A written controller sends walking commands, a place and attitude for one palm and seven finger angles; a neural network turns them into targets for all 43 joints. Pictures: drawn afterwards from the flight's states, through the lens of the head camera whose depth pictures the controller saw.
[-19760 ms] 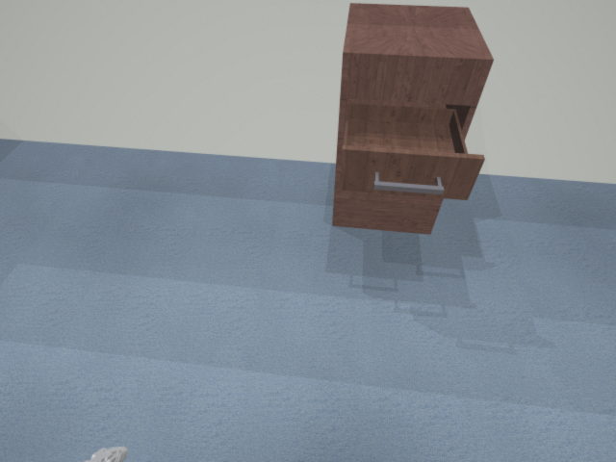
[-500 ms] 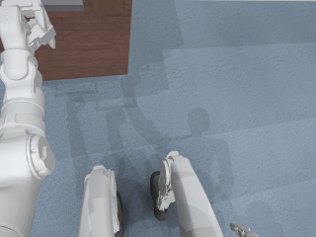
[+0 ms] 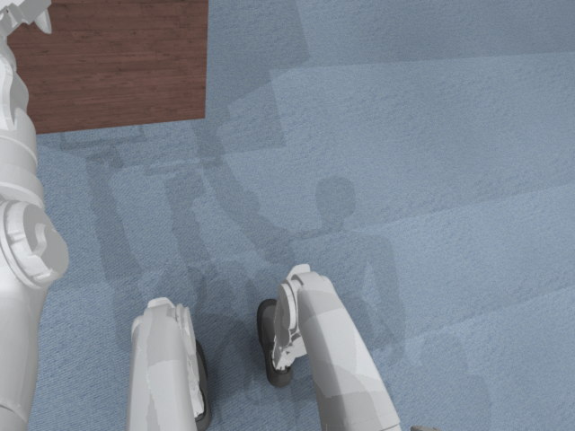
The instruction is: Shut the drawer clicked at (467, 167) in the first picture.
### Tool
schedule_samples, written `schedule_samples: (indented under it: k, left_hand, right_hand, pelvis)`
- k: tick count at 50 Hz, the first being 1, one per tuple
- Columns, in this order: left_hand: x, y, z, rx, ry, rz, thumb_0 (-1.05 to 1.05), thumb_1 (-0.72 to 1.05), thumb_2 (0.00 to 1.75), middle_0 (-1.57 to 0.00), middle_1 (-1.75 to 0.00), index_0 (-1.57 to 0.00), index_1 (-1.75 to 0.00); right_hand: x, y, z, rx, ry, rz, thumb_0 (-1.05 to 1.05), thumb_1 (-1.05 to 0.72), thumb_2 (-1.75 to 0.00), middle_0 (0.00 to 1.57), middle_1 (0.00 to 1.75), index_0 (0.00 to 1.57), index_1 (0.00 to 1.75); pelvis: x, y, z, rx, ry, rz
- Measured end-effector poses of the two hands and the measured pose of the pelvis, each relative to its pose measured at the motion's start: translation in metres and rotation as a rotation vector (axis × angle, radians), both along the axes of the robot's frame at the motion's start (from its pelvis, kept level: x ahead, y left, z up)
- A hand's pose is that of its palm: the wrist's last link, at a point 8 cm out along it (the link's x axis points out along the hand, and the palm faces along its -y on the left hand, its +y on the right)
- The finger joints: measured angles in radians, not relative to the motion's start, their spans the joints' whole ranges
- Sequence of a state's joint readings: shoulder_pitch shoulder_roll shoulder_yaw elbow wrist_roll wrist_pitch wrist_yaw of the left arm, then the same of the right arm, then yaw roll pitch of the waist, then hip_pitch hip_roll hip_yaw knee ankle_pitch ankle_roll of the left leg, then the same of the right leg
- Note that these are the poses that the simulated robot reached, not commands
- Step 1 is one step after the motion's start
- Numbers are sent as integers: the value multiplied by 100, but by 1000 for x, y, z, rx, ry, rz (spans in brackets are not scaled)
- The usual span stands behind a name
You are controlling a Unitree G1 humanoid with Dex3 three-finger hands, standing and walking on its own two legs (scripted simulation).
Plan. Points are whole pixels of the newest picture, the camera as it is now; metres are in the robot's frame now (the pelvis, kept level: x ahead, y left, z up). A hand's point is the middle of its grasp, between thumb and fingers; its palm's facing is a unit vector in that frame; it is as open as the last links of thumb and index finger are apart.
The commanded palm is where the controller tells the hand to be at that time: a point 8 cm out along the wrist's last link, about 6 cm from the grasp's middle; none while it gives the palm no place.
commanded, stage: push the drawer shut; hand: left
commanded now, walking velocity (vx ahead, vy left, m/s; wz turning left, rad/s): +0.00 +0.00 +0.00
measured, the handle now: out of the picture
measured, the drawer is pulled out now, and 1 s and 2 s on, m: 0.00 0.00 0.00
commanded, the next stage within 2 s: pull the fist back off the drawer in 0.16 s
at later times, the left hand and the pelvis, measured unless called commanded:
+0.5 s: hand out of the picture +0.61 +0.21 +0.02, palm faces +0.10 -0.99 -0.07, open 2.9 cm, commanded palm +0.62 +0.17 +0.03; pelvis -0.03 +0.01 -0.02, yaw -2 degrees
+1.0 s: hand (30, 12) +0.58 +0.20 +0.02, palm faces +0.11 -0.99 -0.05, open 3.3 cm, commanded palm +0.56 +0.20 +0.03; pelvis +0.01 +0.01 +0.02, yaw +0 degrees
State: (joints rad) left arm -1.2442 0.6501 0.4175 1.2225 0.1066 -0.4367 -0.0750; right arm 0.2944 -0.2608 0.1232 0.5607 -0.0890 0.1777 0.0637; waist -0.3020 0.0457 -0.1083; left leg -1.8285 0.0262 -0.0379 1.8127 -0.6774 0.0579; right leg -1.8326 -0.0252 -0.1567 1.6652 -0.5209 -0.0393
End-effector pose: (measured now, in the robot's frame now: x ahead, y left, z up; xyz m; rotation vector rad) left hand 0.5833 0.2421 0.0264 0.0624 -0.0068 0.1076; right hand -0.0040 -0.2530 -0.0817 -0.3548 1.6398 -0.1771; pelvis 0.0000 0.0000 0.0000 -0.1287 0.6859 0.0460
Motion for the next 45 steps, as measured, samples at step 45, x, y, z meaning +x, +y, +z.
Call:
schedule_samples:
  k: [45]
  left_hand:
    - [-15,7,-3,-8,35,-8,1,87,90,-139,-160,-140,-160]
  right_hand:
    - [-12,20,12,40,-22,-35,0,-90,-90,20,30,20,30]
  pelvis:
    - [1,12,9,-9,-2,-14]
